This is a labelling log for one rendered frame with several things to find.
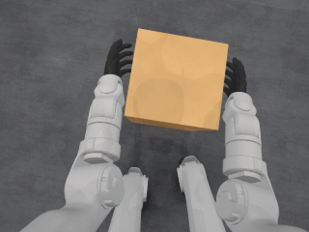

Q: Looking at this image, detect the left robot hand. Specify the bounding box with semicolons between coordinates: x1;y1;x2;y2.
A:
103;39;133;78

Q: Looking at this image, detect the robot right forearm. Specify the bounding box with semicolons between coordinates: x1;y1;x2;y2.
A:
222;92;275;196

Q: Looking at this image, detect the robot left upper arm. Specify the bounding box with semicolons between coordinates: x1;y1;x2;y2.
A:
19;162;126;232

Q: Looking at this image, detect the robot left thigh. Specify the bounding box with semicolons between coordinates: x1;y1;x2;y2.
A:
108;172;149;232

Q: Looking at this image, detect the robot right upper arm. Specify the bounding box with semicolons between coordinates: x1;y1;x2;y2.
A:
214;179;307;232

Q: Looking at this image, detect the robot left shin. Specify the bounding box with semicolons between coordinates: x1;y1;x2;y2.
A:
123;167;143;208

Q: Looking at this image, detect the robot left forearm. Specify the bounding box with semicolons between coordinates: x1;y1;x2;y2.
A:
64;74;125;197

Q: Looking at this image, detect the carton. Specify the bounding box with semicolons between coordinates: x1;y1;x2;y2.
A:
124;28;229;131

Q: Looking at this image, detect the right robot hand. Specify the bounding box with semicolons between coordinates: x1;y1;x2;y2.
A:
223;57;247;99

